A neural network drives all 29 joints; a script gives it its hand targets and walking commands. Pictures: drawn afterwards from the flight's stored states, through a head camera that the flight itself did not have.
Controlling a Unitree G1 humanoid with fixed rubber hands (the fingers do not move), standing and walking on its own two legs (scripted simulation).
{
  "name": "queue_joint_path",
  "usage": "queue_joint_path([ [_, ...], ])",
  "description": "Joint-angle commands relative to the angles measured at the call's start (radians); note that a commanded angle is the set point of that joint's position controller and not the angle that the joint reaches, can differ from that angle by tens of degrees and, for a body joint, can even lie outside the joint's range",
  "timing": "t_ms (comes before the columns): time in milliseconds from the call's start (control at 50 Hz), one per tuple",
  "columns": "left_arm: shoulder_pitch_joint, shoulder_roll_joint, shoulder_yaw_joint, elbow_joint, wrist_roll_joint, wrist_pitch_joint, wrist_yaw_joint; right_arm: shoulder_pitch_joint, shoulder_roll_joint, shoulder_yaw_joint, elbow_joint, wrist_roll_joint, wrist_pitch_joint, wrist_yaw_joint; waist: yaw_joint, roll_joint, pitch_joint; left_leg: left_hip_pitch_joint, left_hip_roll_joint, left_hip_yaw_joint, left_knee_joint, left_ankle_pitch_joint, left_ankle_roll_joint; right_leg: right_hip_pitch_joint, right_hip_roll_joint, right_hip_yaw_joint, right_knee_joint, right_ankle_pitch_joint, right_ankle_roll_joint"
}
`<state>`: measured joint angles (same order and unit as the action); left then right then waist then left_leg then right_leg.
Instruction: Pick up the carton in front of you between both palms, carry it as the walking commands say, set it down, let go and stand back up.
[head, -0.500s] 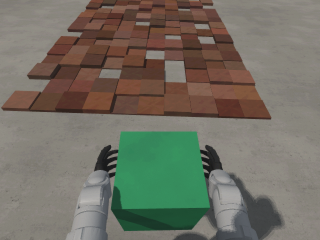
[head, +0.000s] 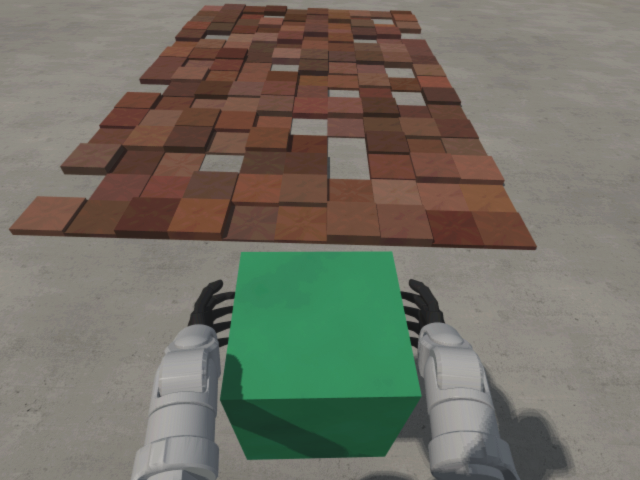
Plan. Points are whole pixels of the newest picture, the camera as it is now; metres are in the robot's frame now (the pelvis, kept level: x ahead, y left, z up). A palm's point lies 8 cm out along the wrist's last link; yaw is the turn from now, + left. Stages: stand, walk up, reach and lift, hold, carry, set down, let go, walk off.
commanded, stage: reach and lift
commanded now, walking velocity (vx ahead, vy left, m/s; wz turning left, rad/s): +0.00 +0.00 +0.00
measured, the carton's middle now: (316, 359) +0.30 +0.00 -0.04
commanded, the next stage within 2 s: hold in 0.60 s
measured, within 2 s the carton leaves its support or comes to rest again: neither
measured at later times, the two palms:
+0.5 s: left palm (202, 327) +0.30 +0.15 +0.04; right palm (431, 325) +0.30 -0.15 +0.04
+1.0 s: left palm (198, 327) +0.29 +0.15 +0.06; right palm (435, 325) +0.29 -0.15 +0.06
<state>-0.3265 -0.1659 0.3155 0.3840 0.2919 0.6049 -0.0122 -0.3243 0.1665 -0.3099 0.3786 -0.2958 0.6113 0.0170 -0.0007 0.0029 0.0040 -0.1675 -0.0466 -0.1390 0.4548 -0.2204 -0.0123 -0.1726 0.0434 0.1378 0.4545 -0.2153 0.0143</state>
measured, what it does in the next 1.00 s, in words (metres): stands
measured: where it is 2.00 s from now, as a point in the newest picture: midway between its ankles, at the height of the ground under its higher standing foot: outside the picture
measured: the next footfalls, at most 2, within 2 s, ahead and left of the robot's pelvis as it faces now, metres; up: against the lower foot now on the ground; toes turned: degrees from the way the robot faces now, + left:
none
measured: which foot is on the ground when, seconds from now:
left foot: down 0.00-1.00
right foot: down 0.00-1.00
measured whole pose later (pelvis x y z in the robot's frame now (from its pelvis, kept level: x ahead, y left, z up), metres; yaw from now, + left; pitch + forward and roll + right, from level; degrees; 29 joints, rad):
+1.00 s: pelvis +0.01 +0.00 +0.01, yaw +0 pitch -7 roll +0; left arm -0.28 -0.15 0.24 0.24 0.27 0.75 -0.01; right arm -0.27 0.15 -0.24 0.23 -0.27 0.76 0.02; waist 0.00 0.00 0.02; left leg -0.04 -0.04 -0.13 0.37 -0.19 -0.01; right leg -0.05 0.04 0.13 0.36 -0.19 0.01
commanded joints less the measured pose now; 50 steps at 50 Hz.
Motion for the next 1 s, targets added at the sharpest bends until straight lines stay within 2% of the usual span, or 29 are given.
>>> queue_joint_path([
  [0,-0.499,-0.94,-0.559,0.028,-0.216,-0.008,-0.238,-0.506,0.93,0.557,0.02,0.215,-0.015,0.233,-0.001,-0.001,-0.237,0.061,-0.042,0.073,-0.09,0.073,0.001,0.072,0.044,-0.074,-0.087,0.07,-0.005],
  [320,-0.38,-0.916,-0.6,-0.083,-0.247,0.03,-0.228,-0.386,0.908,0.596,-0.09,0.246,0.025,0.223,0.0,-0.001,-0.244,0.126,-0.05,0.067,-0.116,0.234,-0.006,0.144,0.052,-0.068,-0.113,0.23,0.006],
  [560,-0.364,-0.905,-0.616,-0.13,-0.258,0.059,-0.226,-0.37,0.898,0.61,-0.135,0.256,0.054,0.221,0.0,-0.001,-0.222,0.138,-0.052,0.063,-0.13,0.237,-0.007,0.155,0.054,-0.066,-0.126,0.231,0.007],
  [660,-0.369,-0.909,-0.681,-0.216,-0.299,0.088,-0.22,-0.377,0.904,0.68,-0.224,0.297,0.083,0.216,0.002,-0.001,-0.269,0.176,-0.053,0.057,-0.134,0.291,-0.01,0.192,0.054,-0.063,-0.132,0.289,0.01],
  [780,-0.351,-0.852,-0.618,-0.174,-0.26,0.135,-0.215,-0.357,0.848,0.612,-0.178,0.26,0.129,0.209,-0.001,-0.004,-0.135,0.135,-0.048,0.068,-0.167,0.154,-0.007,0.158,0.049,-0.068,-0.165,0.15,0.006],
  [980,-0.448,-0.884,-0.617,-0.157,-0.263,0.124,-0.225,-0.454,0.878,0.614,-0.16,0.266,0.118,0.221,0.002,0.0,-0.174,0.133,-0.044,0.073,-0.149,0.103,-0.004,0.144,0.047,-0.073,-0.148,0.097,0.003],
])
